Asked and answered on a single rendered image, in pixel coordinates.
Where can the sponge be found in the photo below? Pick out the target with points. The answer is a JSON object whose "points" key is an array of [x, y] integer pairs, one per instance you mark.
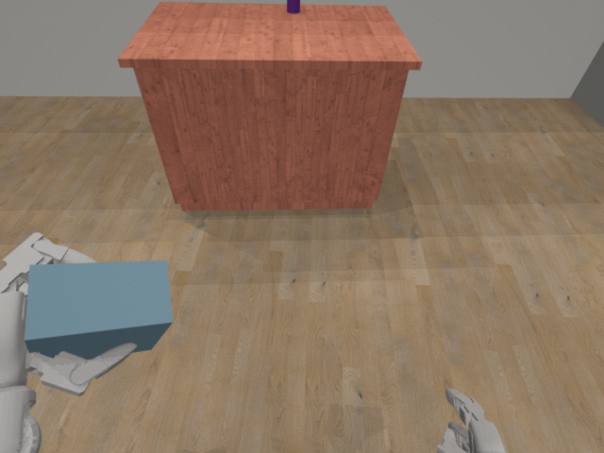
{"points": [[87, 309]]}

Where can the left robot forearm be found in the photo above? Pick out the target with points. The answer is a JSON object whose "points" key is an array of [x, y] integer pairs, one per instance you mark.
{"points": [[19, 431]]}

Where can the robot left hand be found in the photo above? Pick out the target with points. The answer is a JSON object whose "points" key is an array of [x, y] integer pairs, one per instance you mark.
{"points": [[66, 372]]}

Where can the robot right hand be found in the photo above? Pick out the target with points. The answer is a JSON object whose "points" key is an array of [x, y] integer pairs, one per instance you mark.
{"points": [[481, 437]]}

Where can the table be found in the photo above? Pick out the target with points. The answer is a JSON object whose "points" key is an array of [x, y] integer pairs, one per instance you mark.
{"points": [[256, 108]]}

